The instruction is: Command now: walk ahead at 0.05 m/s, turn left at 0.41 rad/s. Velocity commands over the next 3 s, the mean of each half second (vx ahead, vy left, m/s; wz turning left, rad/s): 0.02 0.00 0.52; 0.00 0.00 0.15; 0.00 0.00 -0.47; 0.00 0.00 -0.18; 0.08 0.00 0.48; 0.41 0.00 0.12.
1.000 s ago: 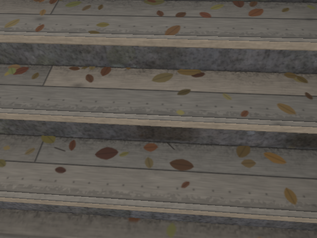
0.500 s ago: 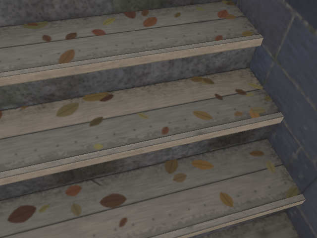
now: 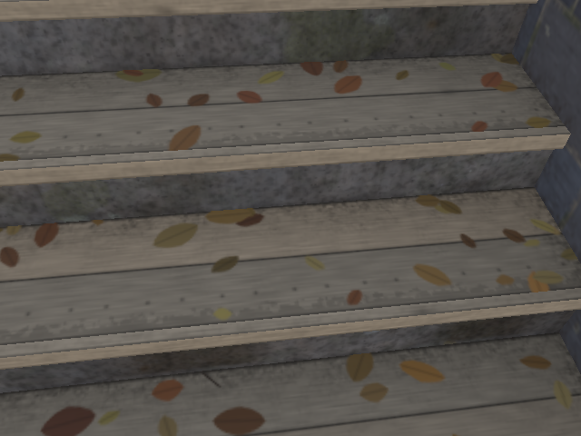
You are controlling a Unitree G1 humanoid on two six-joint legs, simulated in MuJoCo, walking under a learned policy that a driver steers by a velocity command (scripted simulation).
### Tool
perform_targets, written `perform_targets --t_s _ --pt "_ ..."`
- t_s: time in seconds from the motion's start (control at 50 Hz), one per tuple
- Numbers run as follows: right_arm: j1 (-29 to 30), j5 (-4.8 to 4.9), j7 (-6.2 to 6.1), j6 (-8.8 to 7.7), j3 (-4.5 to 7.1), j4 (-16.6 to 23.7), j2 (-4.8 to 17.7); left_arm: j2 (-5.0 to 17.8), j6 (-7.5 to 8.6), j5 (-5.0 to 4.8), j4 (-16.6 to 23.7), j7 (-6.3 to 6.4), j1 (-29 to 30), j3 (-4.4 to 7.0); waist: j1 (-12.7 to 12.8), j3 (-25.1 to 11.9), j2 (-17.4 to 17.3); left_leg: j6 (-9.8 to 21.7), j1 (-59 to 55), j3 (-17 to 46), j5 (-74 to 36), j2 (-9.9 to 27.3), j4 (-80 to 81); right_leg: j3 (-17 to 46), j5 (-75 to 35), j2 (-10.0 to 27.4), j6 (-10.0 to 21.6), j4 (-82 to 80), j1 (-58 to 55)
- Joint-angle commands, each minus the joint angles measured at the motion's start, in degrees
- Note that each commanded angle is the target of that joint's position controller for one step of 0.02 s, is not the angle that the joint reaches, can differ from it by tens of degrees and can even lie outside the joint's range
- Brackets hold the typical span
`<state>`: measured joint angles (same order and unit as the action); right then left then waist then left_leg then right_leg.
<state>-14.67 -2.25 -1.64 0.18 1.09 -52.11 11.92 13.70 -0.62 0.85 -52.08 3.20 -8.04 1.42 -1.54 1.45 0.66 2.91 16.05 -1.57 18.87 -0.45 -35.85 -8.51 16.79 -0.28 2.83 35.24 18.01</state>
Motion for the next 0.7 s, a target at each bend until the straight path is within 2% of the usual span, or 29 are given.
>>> perform_targets --t_s 0.02,0.04,0.06,0.08,0.1,0.12,0.14,0.2,0.22,0.3,0.34,0.36,0.38,0.4,0.42,0.44,0.46,0.48,0.5,0.54,0.6,0.7 --pt "-6.66 -0.05 -0.18 -1.08 3.40 2.78 13.43 3.25 -1.02 -0.16 4.99 0.47 2.47 1.03 -2.82 1.07 -16.63 16.73 -2.74 32.44 -36.58 24.08 19.48 4.79 18.12 -3.01 -3.32 21.75 12.41" --pt "-5.39 0.29 -0.29 -0.92 3.53 2.86 12.18 3.31 -1.73 0.02 4.76 0.23 1.85 1.18 -0.75 1.08 -10.30 17.84 -0.99 28.16 -37.51 21.15 18.32 8.28 16.62 -1.62 -4.02 28.47 11.03" --pt "-1.72 0.71 -0.46 -0.36 3.68 3.50 11.37 3.28 -1.87 0.01 4.37 -0.10 1.00 1.30 1.04 0.65 -6.93 15.50 -0.15 22.81 -35.09 16.98 16.90 9.13 13.24 -1.05 -4.24 29.76 10.26" --pt "1.23 0.71 -0.61 0.27 3.78 4.46 11.07 4.30 -1.73 0.22 4.30 -0.22 0.75 1.71 2.28 0.28 -5.57 12.89 -0.93 19.70 -34.77 13.68 15.82 8.86 10.33 -1.09 -4.33 29.75 10.72" --pt "2.88 0.80 -0.69 0.53 3.81 5.16 10.55 5.01 -1.65 0.75 4.21 -0.38 0.42 1.90 2.61 -1.27 -5.57 11.48 -3.22 17.72 -36.59 11.65 14.56 8.47 8.46 -1.37 -4.55 28.87 11.01" --pt "3.01 0.76 -0.69 0.76 3.60 5.47 9.33 4.60 -1.59 0.96 4.44 -0.48 0.63 1.70 2.22 -3.74 -6.11 10.85 -6.43 16.73 -40.42 10.46 12.83 7.51 8.76 -1.82 -5.06 28.36 11.22" --pt "1.77 0.83 -0.62 0.81 3.72 5.31 9.31 4.34 -1.52 0.63 4.86 -0.43 0.97 1.55 1.53 -5.10 -6.04 10.65 -9.14 16.95 -42.98 10.47 11.86 7.39 9.12 -1.88 -5.35 26.78 11.86" --pt "-1.80 0.70 -0.62 0.77 4.62 4.51 11.15 4.15 -1.42 -0.24 6.09 0.06 2.18 1.11 -0.38 -5.95 -6.79 10.71 -12.67 20.58 -42.25 11.95 11.57 8.16 10.01 -1.53 -5.10 19.04 11.85" --pt "-1.96 1.18 -0.63 1.07 4.94 4.39 12.10 4.84 -1.14 -0.44 6.13 0.28 1.98 1.23 -0.84 -5.42 -8.13 11.09 -12.25 22.17 -37.71 11.75 13.03 9.24 9.05 -1.45 -4.73 15.65 10.84" --pt "2.47 0.80 0.34 2.00 5.38 5.47 12.59 5.42 -0.54 -0.96 6.15 0.35 -0.86 1.33 -0.01 -5.46 -10.65 8.96 -7.71 24.99 -30.94 9.88 13.84 8.87 8.56 -3.49 -3.55 3.33 1.66" --pt "5.68 1.12 0.84 2.39 5.56 6.25 12.92 5.06 0.03 -1.09 5.41 0.45 -4.93 1.40 2.30 -5.63 -9.88 6.09 -3.89 25.62 -25.59 7.67 12.78 8.07 2.62 -4.39 -2.91 -7.89 -5.91" --pt "6.93 1.49 0.89 2.44 5.39 6.87 12.31 5.80 0.47 -0.70 4.90 0.72 -7.37 1.69 3.55 -5.40 -8.15 3.27 0.75 24.79 -17.55 5.29 11.33 9.04 -2.07 -2.70 -2.31 -15.77 -11.87" --pt "5.79 1.76 0.88 2.32 4.61 7.67 9.16 10.31 0.84 0.51 5.11 1.12 -7.82 2.71 2.71 -4.54 1.20 -0.04 8.98 19.84 -3.89 0.29 3.48 19.48 1.83 8.19 -0.01 -23.19 -16.84" --pt "3.84 1.75 0.60 1.99 4.12 8.61 6.46 15.91 0.52 1.16 7.38 1.05 -2.70 3.71 0.92 -3.53 13.22 -2.65 17.29 7.25 11.77 -9.51 -10.29 33.14 -5.29 22.20 6.74 -25.78 -14.57" --pt "5.68 -0.01 0.68 2.03 4.96 8.32 11.48 13.70 0.36 1.51 7.24 0.68 -3.38 3.58 1.92 -3.24 8.64 -3.14 14.35 7.18 13.43 -4.03 -22.72 32.17 -9.45 25.37 11.68 -24.94 -7.13" --pt "4.50 0.06 1.06 2.28 5.66 6.90 12.55 9.17 0.51 1.16 7.88 0.43 -0.40 2.37 -0.24 -1.51 3.73 -2.90 11.84 8.31 9.94 -3.42 -27.34 26.62 -10.33 20.81 11.08 -24.08 -3.87" --pt "2.59 -0.16 1.58 2.72 5.83 5.68 12.14 7.41 0.49 1.02 8.63 0.31 2.72 1.92 -1.98 0.13 2.74 -3.19 11.30 7.53 6.44 -3.08 -31.13 20.32 -11.67 16.42 9.05 -22.52 -2.43" --pt "1.52 -0.12 2.22 3.22 5.90 5.16 11.93 7.07 0.56 0.94 9.34 0.41 3.93 1.77 -2.49 -0.03 4.39 -3.72 12.24 6.81 3.87 -2.90 -33.43 16.33 -13.43 13.66 7.57 -21.34 -4.12" --pt "0.99 0.22 3.01 3.64 5.77 4.71 11.47 6.91 0.70 0.92 9.51 0.53 3.33 1.64 -1.87 -0.10 5.87 -4.57 13.42 6.21 2.91 -3.13 -33.65 13.79 -16.25 12.15 7.32 -20.31 -6.11" --pt "3.80 0.55 3.54 3.84 5.24 5.64 10.58 7.46 0.87 0.59 8.56 0.47 -0.50 1.88 0.65 -0.10 6.07 -6.15 15.55 4.70 2.65 -2.78 -30.27 12.10 -19.91 12.30 8.12 -19.16 -10.81" --pt "6.62 0.51 3.22 3.79 4.29 6.57 8.90 8.80 1.39 0.33 6.19 0.45 -6.43 2.38 3.52 -1.69 6.24 -6.61 15.22 5.10 6.50 -2.83 -22.65 14.13 -26.41 15.33 10.22 -17.37 -17.65" --pt "6.26 1.56 2.18 3.53 2.97 5.76 7.76 9.96 1.57 0.62 5.09 -0.75 -4.93 2.52 3.35 -3.26 9.32 -3.83 3.23 1.52 10.73 -2.75 -6.65 12.83 -27.44 15.15 9.92 -15.96 -14.99"
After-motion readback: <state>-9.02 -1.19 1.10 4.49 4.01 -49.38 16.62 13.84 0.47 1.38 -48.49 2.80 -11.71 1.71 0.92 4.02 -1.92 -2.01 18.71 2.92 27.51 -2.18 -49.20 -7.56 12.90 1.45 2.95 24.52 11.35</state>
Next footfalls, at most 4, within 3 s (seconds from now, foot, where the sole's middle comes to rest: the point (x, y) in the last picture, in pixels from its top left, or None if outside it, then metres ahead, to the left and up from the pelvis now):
0.38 right None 0.03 -0.12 -0.76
0.80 left None -0.09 0.06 -0.76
1.26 right None -0.05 -0.15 -0.76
1.86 left None -0.05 0.03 -0.76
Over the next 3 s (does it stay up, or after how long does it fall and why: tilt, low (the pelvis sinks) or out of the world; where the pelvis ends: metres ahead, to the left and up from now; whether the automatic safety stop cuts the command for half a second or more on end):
stays up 0.05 0.04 0.00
